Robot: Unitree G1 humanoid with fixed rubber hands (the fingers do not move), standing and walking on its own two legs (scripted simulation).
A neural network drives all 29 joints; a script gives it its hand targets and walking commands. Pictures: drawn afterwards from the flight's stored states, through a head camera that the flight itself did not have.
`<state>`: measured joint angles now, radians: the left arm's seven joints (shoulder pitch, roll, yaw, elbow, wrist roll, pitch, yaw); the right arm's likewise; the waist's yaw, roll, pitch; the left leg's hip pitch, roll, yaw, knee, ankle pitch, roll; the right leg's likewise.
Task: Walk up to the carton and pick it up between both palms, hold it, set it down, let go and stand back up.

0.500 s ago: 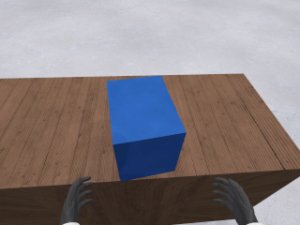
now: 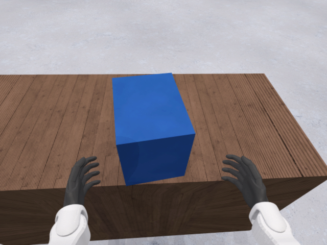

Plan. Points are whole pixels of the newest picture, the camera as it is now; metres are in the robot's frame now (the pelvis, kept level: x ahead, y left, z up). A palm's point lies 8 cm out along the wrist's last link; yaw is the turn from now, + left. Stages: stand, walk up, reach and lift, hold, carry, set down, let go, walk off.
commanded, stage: reach and lift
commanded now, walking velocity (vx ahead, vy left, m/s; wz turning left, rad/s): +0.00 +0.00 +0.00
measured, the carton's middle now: (149, 128) +0.42 +0.08 +0.02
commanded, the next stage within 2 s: none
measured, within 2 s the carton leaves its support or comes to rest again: neither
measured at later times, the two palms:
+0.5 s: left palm (76, 159) +0.27 +0.22 +0.09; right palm (242, 152) +0.32 -0.16 +0.08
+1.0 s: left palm (73, 130) +0.32 +0.23 +0.12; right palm (230, 117) +0.40 -0.13 +0.12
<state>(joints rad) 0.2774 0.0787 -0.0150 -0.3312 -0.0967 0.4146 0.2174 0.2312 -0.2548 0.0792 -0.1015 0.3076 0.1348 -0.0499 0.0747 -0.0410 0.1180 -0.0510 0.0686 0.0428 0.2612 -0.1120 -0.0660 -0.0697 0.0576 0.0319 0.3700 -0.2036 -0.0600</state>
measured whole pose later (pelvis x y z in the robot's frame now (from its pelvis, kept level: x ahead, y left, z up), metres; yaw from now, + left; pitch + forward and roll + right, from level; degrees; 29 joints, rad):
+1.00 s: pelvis -0.01 +0.00 +0.00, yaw +1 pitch +2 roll +1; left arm -0.41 0.13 0.21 -0.17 -0.16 0.83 0.19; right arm -0.58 -0.37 0.14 0.29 0.48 0.39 -0.13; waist 0.08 -0.03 0.08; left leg -0.26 0.07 0.02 0.35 -0.12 -0.07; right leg -0.26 0.06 0.02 0.41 -0.19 -0.06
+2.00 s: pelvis +0.01 +0.01 -0.01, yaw +1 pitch +15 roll -1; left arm -0.50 -0.03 0.23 0.40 0.01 0.19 0.17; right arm -0.76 -0.20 0.08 0.82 0.25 -0.04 -0.10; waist 0.12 0.01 -0.03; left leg -0.53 0.08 -0.01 0.42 -0.15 -0.06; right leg -0.47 0.07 0.00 0.39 -0.18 -0.05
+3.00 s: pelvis -0.01 +0.01 -0.02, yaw +2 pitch +16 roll -1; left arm -0.76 -0.12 0.36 0.77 0.15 -0.01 0.21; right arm -0.91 -0.08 -0.16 1.05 0.03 -0.07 -0.10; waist 0.13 -0.01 -0.08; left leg -0.63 0.08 -0.03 0.50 -0.15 -0.06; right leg -0.58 0.08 -0.01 0.48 -0.18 -0.05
